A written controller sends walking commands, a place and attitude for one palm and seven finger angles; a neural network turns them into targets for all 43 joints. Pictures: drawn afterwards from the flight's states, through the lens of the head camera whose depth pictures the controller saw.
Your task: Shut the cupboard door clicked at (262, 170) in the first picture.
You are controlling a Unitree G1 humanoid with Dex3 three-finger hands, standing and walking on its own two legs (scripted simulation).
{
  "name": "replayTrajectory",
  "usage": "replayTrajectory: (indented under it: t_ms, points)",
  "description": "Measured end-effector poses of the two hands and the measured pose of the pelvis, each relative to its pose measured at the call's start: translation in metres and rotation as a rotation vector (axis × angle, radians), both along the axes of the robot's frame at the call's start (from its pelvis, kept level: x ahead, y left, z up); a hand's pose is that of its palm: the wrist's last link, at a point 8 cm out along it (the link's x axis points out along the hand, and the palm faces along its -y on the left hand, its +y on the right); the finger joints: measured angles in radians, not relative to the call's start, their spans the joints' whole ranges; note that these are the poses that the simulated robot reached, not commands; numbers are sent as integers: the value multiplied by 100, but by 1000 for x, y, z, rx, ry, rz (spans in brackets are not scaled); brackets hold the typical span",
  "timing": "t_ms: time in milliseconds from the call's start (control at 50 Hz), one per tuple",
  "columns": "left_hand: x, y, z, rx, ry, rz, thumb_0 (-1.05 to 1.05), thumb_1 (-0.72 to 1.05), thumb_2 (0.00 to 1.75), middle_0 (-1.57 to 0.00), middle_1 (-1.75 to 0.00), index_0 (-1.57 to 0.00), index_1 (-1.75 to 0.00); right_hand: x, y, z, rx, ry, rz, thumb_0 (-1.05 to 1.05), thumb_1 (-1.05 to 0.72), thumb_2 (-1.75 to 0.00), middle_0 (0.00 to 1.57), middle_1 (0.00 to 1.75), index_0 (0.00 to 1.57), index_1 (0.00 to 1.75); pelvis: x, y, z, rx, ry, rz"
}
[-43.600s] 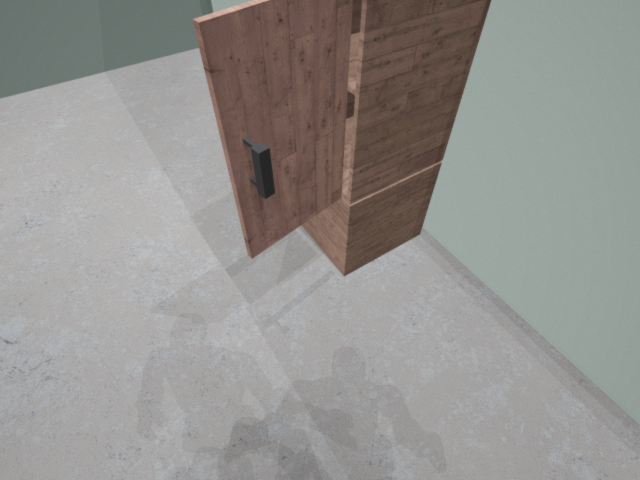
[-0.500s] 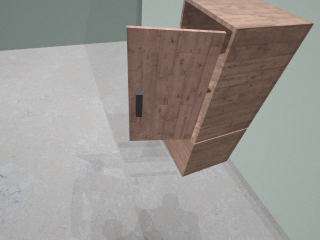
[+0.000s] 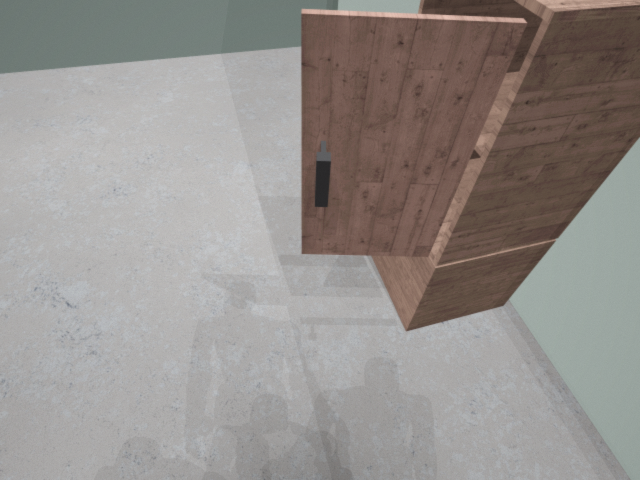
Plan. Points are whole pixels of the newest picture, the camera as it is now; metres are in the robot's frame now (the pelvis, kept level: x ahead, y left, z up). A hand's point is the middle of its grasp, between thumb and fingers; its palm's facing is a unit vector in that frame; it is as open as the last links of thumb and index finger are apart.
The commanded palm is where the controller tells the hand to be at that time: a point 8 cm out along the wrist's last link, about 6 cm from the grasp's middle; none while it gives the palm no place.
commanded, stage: look again from close up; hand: left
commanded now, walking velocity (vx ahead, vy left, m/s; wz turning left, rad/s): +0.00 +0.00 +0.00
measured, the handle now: (322, 173) +0.67 +0.04 -0.04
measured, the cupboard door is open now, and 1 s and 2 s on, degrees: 74 74 74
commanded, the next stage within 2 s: shuffle to correct the standing spot in 0.64 s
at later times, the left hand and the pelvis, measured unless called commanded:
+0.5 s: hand out of the picture +0.00 +0.15 -0.18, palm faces +0.03 -0.99 -0.17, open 7.3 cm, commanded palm none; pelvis +0.00 -0.02 +0.00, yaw +0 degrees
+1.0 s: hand out of the picture -0.01 +0.14 -0.19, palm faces +0.05 -0.98 -0.17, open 7.4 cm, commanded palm none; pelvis +0.03 -0.03 -0.01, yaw +1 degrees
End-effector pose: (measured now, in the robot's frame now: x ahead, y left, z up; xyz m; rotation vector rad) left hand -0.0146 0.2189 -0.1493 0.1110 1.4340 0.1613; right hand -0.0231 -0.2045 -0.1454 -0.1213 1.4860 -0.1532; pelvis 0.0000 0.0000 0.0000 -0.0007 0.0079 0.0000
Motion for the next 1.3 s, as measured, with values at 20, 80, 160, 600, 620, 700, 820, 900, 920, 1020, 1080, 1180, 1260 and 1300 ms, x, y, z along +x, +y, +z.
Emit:
replayTrajectory:
  t_ms: [20,80,160,600,620,700,820,900,920,1020,1080,1180,1260,1300]
  points:
    - [-3,0,1,2,11,-1,1,93,90,-20,-30,-20,-30,3,-3,0,-3,-6,-1,5,-95,-89,21,30,21,30,1,0,0,1,0,-1]
    - [-9,-4,2,2,41,-4,0,92,90,-20,-30,-19,-30,13,-11,0,-14,-30,-3,4,-94,-89,21,30,21,30,3,-1,1,3,-3,-4]
    - [-12,-10,2,-6,55,-4,0,92,90,-20,-30,-20,-30,25,-20,1,-29,-59,4,3,-93,-89,20,30,20,30,5,-3,1,5,-9,-4]
    - [6,-22,3,6,-13,-16,0,92,90,-20,-30,-20,-30,27,-35,-1,-22,-75,20,1,-93,-89,20,29,20,30,2,-18,1,7,-24,-2]
    - [7,-22,4,8,-13,-16,0,91,90,-20,-30,-20,-30,25,-35,-1,-19,-70,19,1,-92,-89,20,29,20,30,1,-18,1,7,-24,-2]
    - [7,-22,5,14,-14,-16,0,91,90,-20,-30,-20,-30,18,-33,-3,-6,-52,15,1,-92,-89,20,29,20,30,1,-20,1,7,-24,-2]
    - [6,-24,4,13,-10,-15,0,91,90,-20,-30,-20,-30,10,-30,-4,8,-33,9,1,-91,-89,20,29,20,30,2,-23,0,8,-22,2]
    - [4,-27,-1,2,6,-4,0,91,90,-20,-30,-20,-30,7,-30,-7,10,-16,-2,1,-91,-89,20,29,20,30,9,-26,-4,11,-14,9]
    - [4,-28,-2,-1,11,0,0,91,90,-20,-30,-20,-30,7,-31,-7,10,-11,-5,1,-91,-89,20,29,20,30,12,-27,-5,11,-11,11]
    - [5,-33,-8,-6,51,13,0,91,90,-20,-30,-20,-30,14,-39,-11,1,3,-26,1,-91,-89,20,29,20,30,30,-35,-11,22,13,7]
    - [15,-40,-7,1,84,-2,0,91,90,-20,-30,-20,-30,19,-49,-13,-1,3,-47,1,-90,-89,20,29,20,30,41,-47,-14,34,30,-3]
    - [62,-61,1,33,21,-7,1,91,90,-20,-30,-20,-30,24,-81,-19,7,52,-43,0,-90,-89,21,30,21,30,60,-76,-16,27,38,30]
    - [91,-81,7,68,-88,73,0,91,90,-20,-30,-20,-30,56,-114,-15,5,110,33,1,-90,-89,20,30,20,30,86,-100,-12,29,29,98]
    - [97,-95,9,67,-95,102,0,91,90,-20,-30,-20,-30,88,-130,-12,-7,87,66,1,-90,-89,20,30,20,30,100,-109,-8,39,29,110]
